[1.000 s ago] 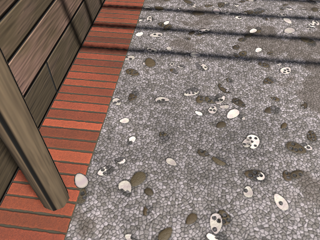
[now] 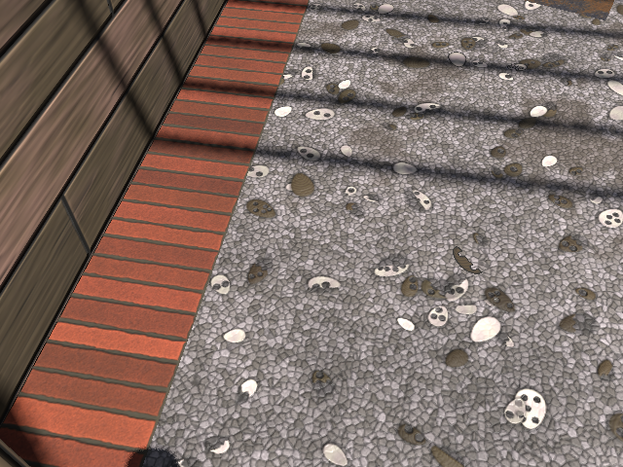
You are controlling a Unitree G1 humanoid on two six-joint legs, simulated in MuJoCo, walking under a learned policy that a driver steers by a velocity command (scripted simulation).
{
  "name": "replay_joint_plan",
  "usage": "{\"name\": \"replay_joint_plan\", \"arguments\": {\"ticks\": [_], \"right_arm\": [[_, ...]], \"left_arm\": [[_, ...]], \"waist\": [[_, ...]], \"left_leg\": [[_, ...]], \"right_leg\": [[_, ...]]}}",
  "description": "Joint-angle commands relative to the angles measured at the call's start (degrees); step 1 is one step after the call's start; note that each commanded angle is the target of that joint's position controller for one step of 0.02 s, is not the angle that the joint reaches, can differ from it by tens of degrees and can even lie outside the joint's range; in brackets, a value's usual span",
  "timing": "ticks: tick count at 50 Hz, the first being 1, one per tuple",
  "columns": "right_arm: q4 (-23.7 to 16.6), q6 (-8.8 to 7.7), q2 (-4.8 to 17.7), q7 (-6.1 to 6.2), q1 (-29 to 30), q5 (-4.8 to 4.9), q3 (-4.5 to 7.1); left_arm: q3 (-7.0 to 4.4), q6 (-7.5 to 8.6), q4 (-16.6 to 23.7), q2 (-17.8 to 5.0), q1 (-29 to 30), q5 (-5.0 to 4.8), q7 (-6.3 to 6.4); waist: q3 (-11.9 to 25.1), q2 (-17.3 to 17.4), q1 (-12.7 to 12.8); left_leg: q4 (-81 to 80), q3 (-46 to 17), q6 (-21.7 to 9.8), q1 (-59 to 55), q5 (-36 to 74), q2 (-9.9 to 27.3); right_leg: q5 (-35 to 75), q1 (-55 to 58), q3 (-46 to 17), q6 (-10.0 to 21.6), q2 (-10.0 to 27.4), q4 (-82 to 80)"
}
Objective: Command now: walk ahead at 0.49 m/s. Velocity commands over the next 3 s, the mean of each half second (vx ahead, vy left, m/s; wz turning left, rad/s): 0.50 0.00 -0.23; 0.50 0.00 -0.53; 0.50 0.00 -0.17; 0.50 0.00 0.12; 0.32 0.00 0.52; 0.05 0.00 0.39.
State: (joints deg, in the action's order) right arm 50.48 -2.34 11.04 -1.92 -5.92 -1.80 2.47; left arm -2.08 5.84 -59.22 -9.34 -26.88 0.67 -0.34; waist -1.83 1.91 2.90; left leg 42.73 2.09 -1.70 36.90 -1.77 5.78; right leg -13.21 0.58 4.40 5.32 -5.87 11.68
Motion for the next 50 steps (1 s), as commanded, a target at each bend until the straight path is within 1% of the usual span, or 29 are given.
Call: {"name": "replay_joint_plan", "arguments": {"ticks": [1,5,7,8,9,10,11,12,13,15,17,20,24,27,28,30,32,33,35,36,37,38,39,40,42,44,45,47,50], "right_arm": [[-4.8,-0.82,1.9,-0.01,7.5,0.20,-0.07],[-5.8,-1.28,2.9,0.31,8.5,0.33,0.29],[-2.9,-1.85,5.0,0.95,0.2,0.44,1.40],[0.5,-2.46,6.7,1.52,-10.1,-0.06,2.35],[2.4,-2.91,11.7,2.30,-20.8,-1.62,3.79],[2.6,-2.67,16.0,1.91,-22.5,-2.06,4.67],[2.0,-1.94,12.5,1.52,-17.8,0.17,4.06],[1.3,-2.09,8.9,1.34,-11.6,0.65,2.97],[1.4,-2.80,6.8,1.27,-8.5,0.80,2.50],[2.3,-3.85,3.2,1.75,-7.7,0.64,1.41],[3.8,-4.92,3.6,1.94,-10.7,0.97,1.32],[5.1,-5.51,6.5,2.48,-14.3,1.45,1.99],[6.1,-5.03,4.7,3.02,-18.3,0.86,1.31],[6.7,-4.85,5.7,3.65,-20.0,1.08,1.28],[6.9,-4.60,5.1,3.60,-19.8,0.88,0.96],[7.7,-4.05,6.0,3.86,-22.1,0.78,1.07],[8.1,-3.40,7.1,4.31,-22.6,0.66,1.28],[7.8,-3.47,7.2,4.61,-21.9,1.21,1.16],[7.0,-2.98,9.5,4.65,-19.6,0.73,1.75],[6.2,-2.45,10.5,4.38,-18.5,1.05,2.01],[4.7,-2.32,10.2,3.95,-18.3,1.26,1.98],[0.7,-2.58,3.2,2.28,-21.3,2.18,0.72],[-1.8,-3.29,9.6,1.60,-13.0,0.92,2.27],[-3.7,-4.10,8.6,1.26,-8.2,1.27,1.93],[-2.6,-4.04,7.6,1.70,-9.9,0.38,1.77],[-2.7,-1.54,6.4,1.56,-11.8,-0.98,1.64],[-3.1,-0.72,5.8,1.49,-12.1,-0.90,1.25],[-4.2,0.21,5.6,1.22,-9.2,-0.87,1.01],[-6.4,0.49,5.9,0.94,-1.6,-0.82,0.89]], "left_arm": [[-1.19,0.35,1.3,-7.4,-3.6,0.21,0.35],[-1.35,-0.07,-0.1,-8.1,-4.1,0.90,1.05],[-0.93,-0.06,-0.6,-7.7,-3.3,0.62,1.26],[-0.74,-0.12,-0.6,-7.7,-2.5,0.38,1.12],[-0.19,0.04,1.3,-6.3,-1.9,-0.22,0.89],[0.40,-0.26,1.6,-1.5,-9.1,-2.52,0.78],[-1.22,-0.57,1.3,-7.8,-4.7,-0.92,1.05],[-1.53,-0.59,3.1,-7.7,0.5,-0.75,0.77],[-1.27,-0.43,3.2,-6.0,1.7,-0.91,0.60],[-1.58,-2.01,2.2,-4.7,0.7,0.79,0.06],[-1.72,-3.42,2.9,-3.1,1.3,1.17,-0.40],[-1.90,-4.53,5.5,-3.1,7.4,1.96,-0.95],[-1.62,-4.67,8.6,-2.9,16.5,1.12,-1.61],[-1.12,-4.42,10.7,-2.7,23.0,0.53,-2.12],[-0.86,-4.43,11.3,-2.5,24.6,0.27,-2.62],[-0.75,-4.52,12.7,-3.0,27.8,0.64,-3.10],[-0.95,-4.59,13.4,-3.7,28.2,1.02,-3.18],[-1.15,-4.41,13.9,-4.3,27.1,1.09,-3.23],[-1.98,-4.00,11.4,-6.1,17.5,1.47,-2.52],[-2.83,-3.51,9.3,-7.6,10.1,1.73,-2.06],[-4.50,-3.18,7.5,-12.0,2.6,2.49,-1.19],[-5.95,-3.41,9.1,-18.6,4.3,2.52,-0.56],[-5.94,-4.59,8.6,-18.2,1.6,0.30,-0.11],[-5.35,-4.90,8.3,-16.7,5.6,0.14,0.44],[-4.20,-4.10,8.9,-11.7,11.4,-0.44,0.60],[-3.39,-2.83,9.0,-9.8,12.6,-1.01,0.69],[-3.45,-1.99,8.8,-10.9,11.2,-1.12,0.61],[-3.75,-1.30,8.4,-12.4,9.0,-0.83,0.53],[-3.35,-1.31,7.8,-11.6,5.1,-0.78,0.24]], "waist": [[-3.4,-4.1,0.8],[-4.2,-5.0,-0.4],[0.3,-6.4,-4.4],[4.8,-4.7,-8.8],[12.0,0.6,-12.6],[18.1,12.0,-9.1],[12.7,2.8,-8.5],[5.3,1.4,-6.3],[2.3,0.9,-4.8],[0.6,1.4,-2.0],[0.8,1.2,-1.0],[-1.7,1.0,-1.3],[-4.8,0.5,-3.0],[-5.7,0.0,-3.8],[-5.4,2.5,-4.0],[-5.1,2.9,-5.1],[-4.5,3.1,-4.4],[-4.1,3.5,-3.1],[0.9,5.3,1.1],[5.4,3.7,4.4],[10.6,-1.5,7.7],[15.3,-16.8,2.4],[17.9,-6.9,4.9],[8.6,-5.4,3.4],[2.0,0.7,-2.0],[2.4,-0.3,-4.7],[1.8,-1.1,-5.6],[0.8,-2.1,-5.1],[-0.6,-3.7,-1.9]], "left_leg": [[-5.0,1.6,-0.8,2.1,2.5,-1.4],[-9.4,2.5,-3.5,-2.1,-3.3,-3.6],[-11.7,4.0,-5.8,-16.6,-8.5,-7.4],[-14.5,3.4,-7.4,-30.2,-7.0,-7.5],[-16.4,-10.5,-10.4,-45.6,-15.0,5.1],[-25.0,-38.0,-17.0,-56.5,-23.2,21.0],[-29.4,-39.0,-15.1,-49.9,-28.4,18.3],[-30.8,-28.7,-12.7,-42.0,-26.3,16.0],[-32.0,-21.2,-10.9,-34.9,-16.1,13.8],[-31.8,-10.7,-7.4,-27.9,-2.4,10.2],[-31.8,-6.3,-6.9,-27.1,5.1,9.8],[-34.2,-1.4,-6.9,-27.7,3.5,9.3],[-36.5,2.9,-6.7,-32.3,2.6,7.8],[-35.2,7.0,-5.6,-34.8,10.0,7.7],[-34.0,8.8,-4.6,-35.9,13.3,7.0],[-32.1,10.6,-4.3,-38.8,17.2,8.0],[-28.3,12.0,-4.2,-41.7,26.5,9.2],[-25.3,12.2,-4.4,-41.9,33.6,10.1],[-12.3,13.3,-4.9,-43.3,46.2,10.3],[-0.5,14.0,-4.2,-39.7,42.5,9.7],[16.5,14.2,-2.6,-28.4,26.7,8.1],[39.0,11.5,0.9,-1.4,-28.6,-3.9],[42.9,-2.3,0.7,5.4,-27.4,-6.3],[40.1,-3.5,-0.1,9.8,-20.1,-2.9],[30.7,-3.6,0.2,2.8,-14.5,0.4],[26.5,-3.8,2.0,-3.2,-14.6,1.2],[23.3,-3.7,2.7,-4.2,-16.1,1.2],[18.6,-2.4,3.8,-3.1,-13.2,1.0],[9.9,-1.2,4.3,1.5,-4.2,1.2]], "right_leg": [[26.0,1.5,-8.4,7.1,17.4,-2.4],[36.6,5.5,-7.3,6.1,18.6,2.6],[48.1,3.4,-6.0,4.4,17.2,12.1],[44.8,-2.1,-4.7,3.4,14.8,23.3],[25.7,-14.2,-2.9,2.2,11.6,40.4],[-16.5,-32.3,-0.8,0.2,1.8,60.6],[-13.5,-36.7,-7.4,1.2,4.7,64.1],[-7.0,-37.2,-7.6,1.4,7.4,62.5],[-3.6,-33.6,-7.6,1.2,9.4,59.9],[-2.8,-28.8,-7.8,0.1,10.9,56.9],[-2.4,-28.7,-7.0,-0.5,10.7,56.3],[2.7,-35.0,-5.3,-1.1,11.9,55.0],[11.2,-42.5,-4.0,-1.4,12.1,45.4],[14.4,-40.7,-0.8,-1.0,11.1,34.5],[15.2,-39.4,0.4,-0.5,10.4,30.9],[13.2,-37.3,3.4,0.7,8.9,27.2],[8.7,-34.6,5.0,2.5,7.2,25.0],[6.0,-31.7,4.8,3.6,5.6,24.5],[-0.1,-23.2,5.4,6.4,1.7,23.4],[0.8,-13.3,4.9,8.1,0.0,19.2],[-3.3,0.1,-4.9,10.7,5.9,15.5],[-1.1,18.3,-36.2,20.2,24.1,12.3],[-5.3,19.1,-45.6,20.5,24.6,5.3],[-1.0,12.4,-36.5,18.0,23.6,3.5],[13.5,-1.5,-26.0,13.2,18.5,2.4],[20.7,-7.8,-20.9,12.1,14.9,1.6],[22.7,-9.8,-20.2,12.0,14.0,1.5],[22.6,-11.3,-18.8,11.5,12.8,0.1],[23.0,-7.9,-17.7,8.8,11.9,-1.4]]}}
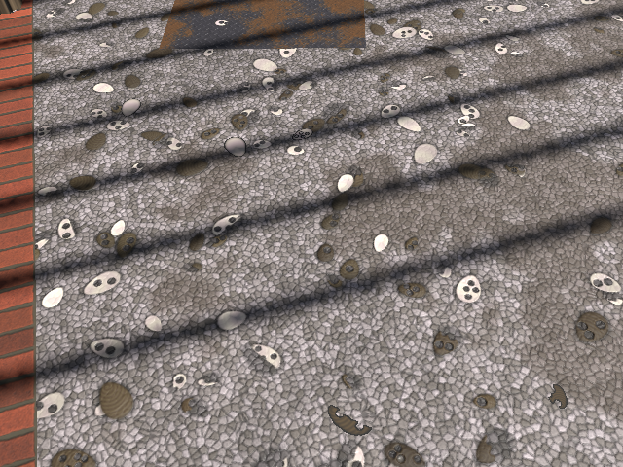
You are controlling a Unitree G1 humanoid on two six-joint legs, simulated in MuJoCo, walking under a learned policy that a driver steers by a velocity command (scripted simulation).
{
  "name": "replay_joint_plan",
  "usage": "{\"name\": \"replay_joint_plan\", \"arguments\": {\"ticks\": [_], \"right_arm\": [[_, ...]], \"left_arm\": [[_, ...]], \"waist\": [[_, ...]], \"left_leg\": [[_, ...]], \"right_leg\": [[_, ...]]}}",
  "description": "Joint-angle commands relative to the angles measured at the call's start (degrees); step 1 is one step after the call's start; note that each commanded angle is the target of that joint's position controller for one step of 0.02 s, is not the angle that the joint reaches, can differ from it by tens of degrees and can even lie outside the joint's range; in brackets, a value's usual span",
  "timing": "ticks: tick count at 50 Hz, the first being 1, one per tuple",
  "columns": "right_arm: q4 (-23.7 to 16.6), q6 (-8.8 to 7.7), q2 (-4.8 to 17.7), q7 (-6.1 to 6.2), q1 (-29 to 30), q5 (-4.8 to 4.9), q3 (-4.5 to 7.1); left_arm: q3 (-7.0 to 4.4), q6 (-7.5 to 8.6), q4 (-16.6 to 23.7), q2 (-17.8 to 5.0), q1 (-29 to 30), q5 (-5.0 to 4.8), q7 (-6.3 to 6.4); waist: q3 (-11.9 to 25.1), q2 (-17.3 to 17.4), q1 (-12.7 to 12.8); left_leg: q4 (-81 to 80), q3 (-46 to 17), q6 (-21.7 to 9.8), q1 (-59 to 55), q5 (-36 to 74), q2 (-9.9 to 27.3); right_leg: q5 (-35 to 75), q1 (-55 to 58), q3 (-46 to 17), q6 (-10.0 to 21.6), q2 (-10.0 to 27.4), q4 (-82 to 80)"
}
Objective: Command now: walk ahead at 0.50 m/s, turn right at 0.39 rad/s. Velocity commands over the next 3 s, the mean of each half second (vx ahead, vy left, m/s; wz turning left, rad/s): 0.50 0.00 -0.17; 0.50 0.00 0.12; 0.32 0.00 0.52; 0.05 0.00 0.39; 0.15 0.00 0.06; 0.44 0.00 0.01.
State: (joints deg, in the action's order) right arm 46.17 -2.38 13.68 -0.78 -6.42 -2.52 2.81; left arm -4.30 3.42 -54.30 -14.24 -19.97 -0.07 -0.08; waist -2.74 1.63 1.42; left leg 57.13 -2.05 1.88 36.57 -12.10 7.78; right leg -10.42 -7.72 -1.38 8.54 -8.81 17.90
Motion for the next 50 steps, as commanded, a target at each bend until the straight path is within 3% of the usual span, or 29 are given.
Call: {"name": "replay_joint_plan", "arguments": {"ticks": [1,2,8,9,11,13,14,15,16,17,18,19,21,24,26,30,34,36,38,39,40,41,42,43,44,45,46,47,50], "right_arm": [[-2.7,0.52,3.3,-0.33,0.9,-0.01,0.44],[-3.0,0.46,2.9,-0.37,2.6,-0.33,0.18],[-6.0,-0.25,3.3,-0.95,12.2,0.52,-0.76],[-7.0,-0.29,3.7,-0.84,13.3,1.45,-0.63],[-7.0,-0.82,4.6,-0.79,11.0,1.52,-0.53],[-3.9,-1.29,5.9,0.00,1.2,1.76,0.23],[-0.8,-1.65,6.8,0.63,-7.9,1.65,0.91],[1.2,-1.97,10.1,1.49,-17.8,0.37,1.98],[1.8,-1.90,16.6,1.20,-22.1,-1.10,3.67],[2.6,-1.43,12.5,-0.01,-18.6,0.88,2.98],[1.4,-1.48,8.9,-0.33,-11.9,1.55,2.21],[1.1,-1.98,5.4,-0.65,-8.6,1.36,1.30],[2.8,-2.65,2.7,-0.13,-8.3,1.51,0.19],[5.5,-3.77,4.6,-0.06,-12.9,2.05,0.46],[7.0,-3.79,6.0,0.12,-15.3,2.01,0.68],[8.4,-3.56,5.2,0.12,-18.4,2.17,0.24],[9.5,-3.46,5.8,0.38,-21.6,2.11,0.31],[10.2,-3.19,6.2,0.68,-22.7,1.72,0.37],[10.7,-2.83,6.7,1.12,-22.5,1.42,0.47],[10.6,-2.68,7.3,1.30,-21.5,1.35,0.62],[10.4,-2.48,7.8,1.26,-20.4,1.51,0.71],[9.8,-2.53,6.9,1.11,-19.9,1.89,0.38],[7.0,-2.74,2.7,0.77,-21.2,3.30,-0.78],[7.6,-2.21,1.3,1.12,-26.7,4.02,-0.69],[8.2,-1.44,6.7,1.48,-21.8,2.51,0.82],[7.4,-1.58,5.3,0.95,-18.6,2.34,0.80],[7.3,-1.31,3.8,0.60,-17.3,2.20,0.69],[7.4,-0.58,3.5,0.18,-17.1,1.37,0.89],[6.6,1.23,1.8,-0.97,-16.1,0.90,1.01]], "left_arm": [[-0.92,1.09,2.5,-6.3,-3.4,-0.09,-0.08],[-0.49,1.12,2.4,-5.8,-4.9,-0.07,-0.18],[0.42,1.17,1.0,-6.6,-10.2,0.95,0.78],[0.20,1.02,-0.1,-7.6,-10.7,1.26,1.06],[0.13,0.98,-0.4,-8.2,-9.5,1.50,1.57],[0.15,1.23,-0.4,-8.8,-6.4,1.60,1.34],[0.20,1.36,-0.6,-8.8,-5.2,1.32,0.94],[0.79,1.77,0.4,-7.1,-5.1,0.83,0.57],[1.57,1.87,1.4,-2.0,-11.9,-1.19,0.28],[0.70,1.86,1.1,-6.9,-9.1,1.02,0.43],[0.56,1.69,2.2,-6.8,-4.5,1.28,0.19],[0.88,1.49,3.1,-5.6,-1.0,1.60,-0.19],[0.92,0.30,3.3,-4.2,-1.1,2.23,-0.68],[1.48,-0.64,3.4,-2.3,-1.0,2.51,-1.53],[1.67,-0.71,5.2,-2.2,4.2,2.71,-2.00],[2.49,-0.56,8.2,-1.3,14.5,2.12,-2.39],[3.12,-0.47,10.0,-0.9,21.4,1.29,-2.05],[2.97,-0.30,10.9,-1.8,23.3,1.36,-1.78],[2.59,0.21,11.1,-2.6,22.6,1.51,-1.52],[2.21,0.63,10.2,-3.3,19.1,1.61,-1.24],[1.62,1.24,7.8,-4.2,12.0,1.81,-0.81],[0.61,2.06,4.9,-6.8,2.4,2.71,-0.08],[-0.77,2.46,4.4,-12.5,-6.2,4.32,0.84],[-1.58,1.43,4.0,-14.7,-6.0,3.28,0.39],[-0.54,0.93,4.8,-9.5,-1.1,1.88,0.08],[0.41,1.16,5.5,-6.0,4.0,1.48,-0.10],[0.87,1.54,5.7,-4.0,6.4,1.54,-0.19],[1.14,1.92,5.2,-3.1,6.6,1.30,0.09],[1.09,3.40,3.7,-3.1,4.4,0.73,0.49]], "waist": [[0.4,-4.0,0.6],[1.1,-4.8,1.7],[-0.8,-5.3,4.8],[-1.7,-5.4,4.1],[-1.9,-5.3,2.1],[1.9,-5.7,-2.6],[6.3,-3.9,-6.9],[12.7,-0.2,-10.6],[19.3,12.3,-7.5],[15.8,6.1,-5.8],[6.1,2.2,-3.5],[3.1,-2.0,-3.1],[0.2,1.0,-0.4],[1.1,2.9,0.5],[-0.6,2.3,0.2],[-1.9,2.0,-2.0],[-1.9,3.0,-4.4],[-2.3,3.2,-4.7],[-2.3,3.0,-3.6],[-0.9,3.0,-1.8],[2.6,1.9,1.4],[8.7,-0.4,5.0],[17.6,-8.7,6.6],[21.9,-16.2,4.0],[13.4,-6.3,2.9],[6.2,-5.2,1.2],[3.3,-5.0,0.0],[1.5,-6.0,-1.1],[1.1,-5.9,-2.9]], "left_leg": [[-7.1,3.1,0.5,2.4,8.5,-1.0],[-8.7,3.8,0.4,1.6,10.3,-1.4],[-19.3,5.3,-1.9,2.8,10.8,-4.2],[-19.4,4.5,-2.5,4.2,8.6,-4.8],[-22.8,4.1,-4.4,1.6,5.3,-5.6],[-26.4,6.0,-6.7,-14.5,2.3,-9.7],[-30.0,6.2,-8.1,-26.7,5.4,-10.4],[-30.8,-4.1,-11.0,-41.8,-0.7,-1.1],[-35.3,-32.1,-20.0,-55.1,-3.7,15.1],[-41.9,-40.6,-20.5,-50.4,-7.8,14.8],[-42.7,-30.3,-19.6,-41.7,-9.7,13.1],[-44.4,-23.5,-18.2,-35.9,-5.7,10.5],[-46.6,-14.4,-14.4,-28.7,4.3,5.9],[-48.3,-9.0,-14.3,-26.9,14.1,3.8],[-50.1,-7.0,-14.4,-27.1,14.5,3.6],[-50.3,-2.3,-12.6,-29.3,19.7,1.0],[-49.0,-1.1,-12.2,-34.3,22.6,1.7],[-47.5,-1.8,-12.4,-37.9,25.1,3.7],[-43.7,-3.3,-12.1,-39.9,31.0,5.0],[-39.8,-3.4,-11.5,-40.1,37.2,4.9],[-31.9,-2.5,-10.7,-38.9,41.3,3.4],[-20.6,-0.8,-9.6,-32.1,35.2,0.6],[-2.0,2.4,-7.7,-16.9,12.4,-4.6],[10.9,2.8,-7.2,-4.1,-19.7,-11.2],[13.5,-1.3,-7.9,-1.1,-14.9,-7.2],[11.7,-1.6,-7.8,-1.4,-9.5,-5.2],[9.8,-1.2,-7.5,-3.3,-6.4,-3.6],[8.6,-0.9,-7.0,-4.8,-5.2,-2.8],[8.3,0.0,-5.7,-4.7,-1.8,-2.2]], "right_leg": [[21.9,2.1,-11.7,4.4,14.6,-7.4],[24.8,3.1,-10.7,3.7,14.2,-7.0],[29.6,12.4,-11.5,3.4,16.6,-4.8],[30.9,15.6,-13.1,3.9,18.8,-3.6],[36.4,17.9,-12.5,3.5,20.0,-1.1],[50.4,13.8,-9.8,1.4,18.2,7.1],[50.5,10.1,-7.7,0.3,15.9,17.0],[35.1,-0.5,-6.2,-0.5,13.1,31.8],[-5.5,-19.0,-1.2,-3.7,1.8,54.0],[-17.2,-26.0,-5.9,-2.2,2.6,58.3],[-12.4,-28.2,-5.6,-1.9,6.4,57.7],[-9.2,-27.9,-4.4,-2.0,9.0,54.1],[-6.8,-23.7,-2.9,-3.5,11.8,48.6],[-4.2,-22.6,-0.7,-5.3,12.6,45.4],[-0.4,-26.6,0.8,-6.4,13.7,41.9],[8.1,-28.3,3.6,-7.8,13.8,28.5],[11.0,-25.8,5.1,-7.1,12.2,18.8],[8.4,-25.4,5.0,-6.1,11.7,16.3],[4.2,-22.4,4.5,-4.8,10.7,13.8],[1.8,-17.7,4.6,-4.1,9.3,12.0],[2.1,-8.7,5.2,-3.0,7.7,8.2],[3.2,5.6,2.3,-1.3,10.7,7.2],[-3.2,22.2,-16.4,2.5,27.1,5.7],[-5.1,27.1,-34.5,7.2,36.2,-0.7],[-10.8,19.2,-29.2,4.9,32.4,-2.2],[-8.9,10.6,-21.0,3.2,29.8,-4.9],[-4.9,5.3,-15.1,1.4,27.3,-7.2],[-1.1,1.8,-10.4,0.1,25.4,-8.3],[7.2,-0.2,-2.7,-0.6,23.7,-10.0]]}}
Over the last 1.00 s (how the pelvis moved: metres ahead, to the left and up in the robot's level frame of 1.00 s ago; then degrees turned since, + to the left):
0.53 -0.06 0.00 -26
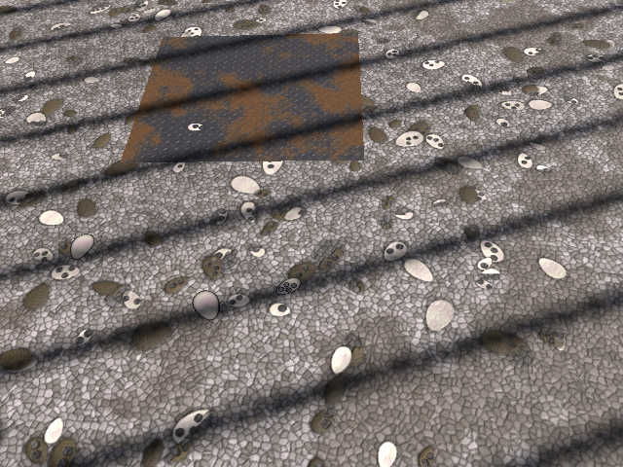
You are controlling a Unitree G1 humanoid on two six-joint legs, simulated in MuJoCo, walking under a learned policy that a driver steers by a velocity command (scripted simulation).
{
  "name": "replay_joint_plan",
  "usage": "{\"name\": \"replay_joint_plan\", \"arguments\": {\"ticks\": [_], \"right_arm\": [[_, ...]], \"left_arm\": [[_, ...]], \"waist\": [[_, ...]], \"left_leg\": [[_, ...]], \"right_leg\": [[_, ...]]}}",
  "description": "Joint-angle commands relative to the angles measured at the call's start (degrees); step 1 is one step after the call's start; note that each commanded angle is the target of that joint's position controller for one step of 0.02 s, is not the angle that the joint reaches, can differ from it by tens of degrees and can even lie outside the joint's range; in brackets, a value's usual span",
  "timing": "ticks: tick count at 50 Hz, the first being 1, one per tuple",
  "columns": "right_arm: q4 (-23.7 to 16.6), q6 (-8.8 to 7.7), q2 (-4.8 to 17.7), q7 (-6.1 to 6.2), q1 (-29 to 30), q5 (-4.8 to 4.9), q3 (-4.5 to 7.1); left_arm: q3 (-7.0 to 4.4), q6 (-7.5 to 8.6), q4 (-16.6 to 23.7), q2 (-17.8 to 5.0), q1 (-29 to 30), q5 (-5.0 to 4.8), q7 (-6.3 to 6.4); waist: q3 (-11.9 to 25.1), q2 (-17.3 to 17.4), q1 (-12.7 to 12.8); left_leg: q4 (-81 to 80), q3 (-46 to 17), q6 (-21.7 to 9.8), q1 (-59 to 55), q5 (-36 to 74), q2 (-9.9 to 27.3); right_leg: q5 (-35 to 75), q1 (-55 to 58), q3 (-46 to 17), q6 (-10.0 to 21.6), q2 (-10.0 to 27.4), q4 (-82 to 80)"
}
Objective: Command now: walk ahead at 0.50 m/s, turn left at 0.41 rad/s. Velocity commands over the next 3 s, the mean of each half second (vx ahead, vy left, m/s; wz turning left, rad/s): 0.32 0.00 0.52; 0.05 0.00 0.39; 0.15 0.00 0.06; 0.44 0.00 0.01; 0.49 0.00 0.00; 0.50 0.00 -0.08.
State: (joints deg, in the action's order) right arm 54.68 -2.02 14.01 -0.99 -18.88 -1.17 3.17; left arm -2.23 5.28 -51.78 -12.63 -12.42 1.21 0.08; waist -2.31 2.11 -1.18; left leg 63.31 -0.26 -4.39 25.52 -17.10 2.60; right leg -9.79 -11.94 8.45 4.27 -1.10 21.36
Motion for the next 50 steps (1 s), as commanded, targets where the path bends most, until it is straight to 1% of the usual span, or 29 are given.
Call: {"name": "replay_joint_plan", "arguments": {"ticks": [1,4,7,9,11,13,15,16,17,18,19,20,21,22,23,24,26,29,33,35,39,42,44,45,46,47,48,49,50], "right_arm": [[-2.6,1.19,1.3,-1.00,-1.9,-0.49,0.71],[-4.9,1.63,1.2,-1.49,3.8,-0.48,0.73],[-7.3,1.41,0.6,-1.97,10.0,-0.41,0.22],[-8.6,1.16,-0.4,-2.20,13.4,-0.64,-0.45],[-9.6,0.98,-0.7,-2.32,15.6,-0.89,-0.84],[-9.6,0.78,0.3,-2.23,13.6,-1.34,-0.59],[-8.1,0.40,2.2,-1.75,7.2,-1.64,0.20],[-6.9,-0.20,3.6,-1.36,2.3,-1.84,0.90],[-5.5,-1.11,6.0,-0.60,-3.0,-2.41,1.91],[-5.6,-1.45,12.8,0.00,-2.8,-2.11,3.48],[-7.2,-0.37,16.5,0.25,-4.2,0.26,4.75],[-8.7,0.89,14.6,0.90,-1.9,1.34,4.53],[-9.4,1.48,11.0,1.35,2.7,1.57,3.57],[-9.4,1.79,7.9,1.54,5.3,1.55,2.69],[-9.5,1.94,6.4,1.78,6.3,1.79,2.29],[-9.7,1.90,5.8,1.71,6.7,1.40,2.02],[-9.9,1.34,7.5,1.26,6.5,0.59,2.44],[-10.5,1.54,9.3,1.13,5.9,0.35,3.05],[-11.2,2.78,9.9,1.32,4.4,0.35,3.42],[-11.4,3.06,9.6,1.38,3.8,0.15,3.34],[-11.2,3.20,8.8,1.31,3.4,-0.47,3.00],[-11.1,3.53,8.6,1.10,4.2,-0.81,2.67],[-10.7,3.89,8.4,1.23,4.9,-0.36,2.38],[-10.6,4.08,8.1,1.47,5.4,0.23,2.11],[-10.6,3.95,6.5,1.76,4.5,0.61,1.59],[-10.7,3.59,2.4,1.83,1.1,0.86,0.40],[-11.1,3.48,5.8,2.12,4.7,0.77,1.38],[-10.4,3.55,7.2,1.98,5.2,-0.14,1.74],[-9.4,3.65,6.6,1.62,4.3,0.23,1.76]], "left_arm": [[-1.14,1.83,0.8,-5.1,-3.9,-0.74,0.41],[-1.17,1.92,-0.4,-5.0,-6.8,-0.44,0.59],[-1.02,1.80,-1.2,-5.0,-8.3,-0.31,0.71],[-0.96,1.61,-1.6,-5.5,-8.5,-0.53,1.10],[-1.10,1.20,-2.4,-6.4,-10.4,-0.62,1.53],[-1.40,0.52,-2.7,-7.5,-10.7,-0.61,2.10],[-2.09,-0.47,-2.2,-9.1,-9.2,-0.68,2.70],[-2.34,-1.09,-1.7,-9.5,-8.7,-0.77,2.69],[-2.55,-1.46,-1.2,-9.8,-8.0,-1.28,2.33],[-1.50,-1.48,1.2,-4.5,-12.2,-0.69,1.95],[-1.56,-2.30,3.1,-5.0,-14.3,-1.66,1.83],[-1.59,-2.55,3.4,-6.5,-10.4,-0.64,1.73],[-1.40,-2.41,4.4,-5.8,-6.4,-0.74,1.58],[-1.54,-2.53,4.4,-5.9,-4.8,-0.23,1.68],[-1.73,-3.47,4.9,-6.2,-4.8,0.64,1.72],[-1.75,-4.67,4.6,-5.9,-6.1,1.14,1.75],[-1.51,-6.09,4.8,-4.7,-6.9,0.87,1.73],[-1.59,-6.91,6.3,-5.0,-4.1,0.73,1.79],[-1.89,-7.70,8.7,-6.3,1.5,0.56,1.99],[-1.83,-7.71,8.9,-6.4,2.3,0.27,2.08],[-1.40,-7.22,9.3,-5.9,2.6,-0.29,2.24],[-1.13,-6.74,9.2,-5.9,0.7,-0.99,2.39],[-0.89,-6.31,8.3,-5.4,-2.7,-1.20,2.61],[-0.69,-5.90,7.7,-4.9,-5.0,-1.05,2.74],[-0.91,-5.38,7.8,-6.7,-4.6,-0.38,2.97],[-1.04,-4.99,9.3,-9.9,-2.9,0.76,3.14],[-1.09,-4.97,10.2,-11.3,1.9,0.83,2.59],[-0.63,-4.50,9.8,-8.8,2.0,0.54,2.29],[-0.02,-4.10,9.5,-7.1,3.6,-0.06,2.09]], "waist": [[0.2,-6.2,-0.5],[-1.3,-5.9,0.1],[-2.9,-5.6,1.0],[-4.0,-5.4,1.2],[-3.5,-5.8,2.2],[-1.4,-7.4,1.3],[2.4,-8.8,-1.2],[5.5,-8.0,-3.1],[8.9,-4.0,-6.3],[14.0,6.9,-2.0],[23.7,9.5,-2.5],[20.8,0.4,-3.0],[12.7,-0.8,-2.1],[7.1,-3.3,-0.1],[5.4,-2.6,1.2],[5.7,-2.1,2.1],[7.3,-1.7,2.9],[8.0,0.3,2.1],[6.6,2.8,-0.1],[6.1,3.5,-0.7],[5.6,4.4,-1.4],[5.5,4.9,-1.0],[5.3,4.3,0.6],[5.0,3.4,2.0],[4.3,-0.1,1.3],[6.5,-11.1,-1.0],[0.7,-13.7,-0.4],[0.6,-9.4,-0.6],[1.2,-8.3,-1.7]], "left_leg": [[1.7,-1.5,0.9,8.4,5.1,3.3],[-1.6,-0.7,1.6,13.8,10.9,3.9],[-11.0,1.3,1.9,14.1,16.3,3.2],[-19.0,4.5,1.6,10.6,18.6,1.9],[-24.0,7.8,0.7,7.3,18.5,0.0],[-26.2,9.0,-1.0,3.8,14.9,-2.3],[-28.0,9.6,-3.3,-2.6,9.6,-5.6],[-31.7,8.6,-4.6,-8.1,10.3,-6.8],[-39.0,5.5,-6.5,-16.7,21.1,-5.4],[-30.3,-10.4,-10.7,-32.3,56.8,10.6],[-34.2,-31.4,-22.5,-42.3,66.3,20.7],[-38.2,-26.6,-21.4,-36.9,56.5,19.0],[-41.1,-22.5,-19.6,-28.3,47.5,16.6],[-43.6,-19.3,-16.4,-21.3,43.0,13.1],[-44.7,-16.8,-14.5,-16.6,40.8,10.6],[-45.4,-15.3,-13.2,-13.7,39.3,8.9],[-45.4,-14.1,-11.9,-11.6,38.6,6.9],[-46.4,-15.4,-10.3,-11.1,28.3,5.3],[-48.8,-20.9,-8.8,-12.4,7.7,4.5],[-49.4,-22.4,-8.5,-13.6,3.1,4.9],[-48.5,-23.1,-8.5,-13.5,4.4,5.0],[-46.9,-24.1,-8.4,-12.5,9.7,5.4],[-45.0,-24.7,-7.1,-11.7,13.0,5.0],[-43.5,-24.0,-5.3,-9.7,12.0,3.7],[-40.8,-22.2,-2.2,-6.6,6.8,1.2],[-30.8,-14.9,0.9,-3.3,-4.5,-4.6],[-25.9,-6.5,2.1,-1.1,-11.8,-11.2],[-19.4,-7.7,2.9,-5.1,-11.0,-8.3],[-17.5,-7.5,3.4,-6.1,-8.6,-8.0]], "right_leg": [[8.3,4.5,-10.5,3.7,15.8,-13.9],[11.6,5.9,-5.7,3.7,15.1,-14.5],[15.6,6.7,-1.3,3.3,14.0,-14.1],[26.8,6.6,2.5,2.7,13.7,-11.6],[35.8,9.1,4.8,2.2,14.0,-8.1],[45.6,12.4,5.9,1.5,14.7,-2.1],[53.3,14.0,6.2,1.2,15.0,8.8],[49.5,13.3,5.8,0.8,14.9,18.1],[35.9,8.5,6.5,-1.5,12.8,32.2],[-15.6,-8.2,5.8,-3.6,6.5,49.5],[-29.3,-20.8,-3.9,-5.7,-1.8,64.6],[-23.3,-23.6,-9.5,-5.6,2.2,64.1],[-18.4,-24.5,-9.5,-5.7,3.7,60.9],[-15.9,-23.4,-9.9,-5.9,5.2,55.8],[-14.8,-20.9,-10.3,-6.2,5.9,51.9],[-14.0,-17.9,-10.2,-6.4,5.7,49.8],[-12.8,-15.8,-9.9,-6.7,4.7,46.6],[-10.3,-17.4,-10.4,-7.1,4.4,41.9],[-9.2,-20.7,-11.9,-7.8,3.8,36.2],[-9.3,-20.8,-12.1,-7.6,3.5,33.3],[-11.9,-16.0,-11.3,-6.1,2.1,27.2],[-14.6,-9.7,-10.0,-4.4,0.3,20.6],[-12.1,-3.8,-9.0,-2.9,-0.7,10.8],[-7.0,1.1,-8.7,-2.0,-0.8,1.6],[-5.0,4.6,-13.6,-0.9,3.4,-4.9],[-5.7,8.1,-27.7,2.0,16.7,-10.5],[6.2,-2.2,-33.9,8.0,22.6,-10.7],[12.0,-4.0,-30.4,9.7,21.1,-9.3],[14.8,-3.3,-25.7,8.6,17.8,-8.1]]}}
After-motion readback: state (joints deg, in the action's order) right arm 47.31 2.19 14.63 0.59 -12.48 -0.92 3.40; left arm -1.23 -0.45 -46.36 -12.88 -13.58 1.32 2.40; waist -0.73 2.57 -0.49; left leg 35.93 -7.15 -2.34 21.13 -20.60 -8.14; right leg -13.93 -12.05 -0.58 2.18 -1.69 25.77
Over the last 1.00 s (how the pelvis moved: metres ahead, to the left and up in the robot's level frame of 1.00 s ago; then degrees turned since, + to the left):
0.55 -0.02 0.00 2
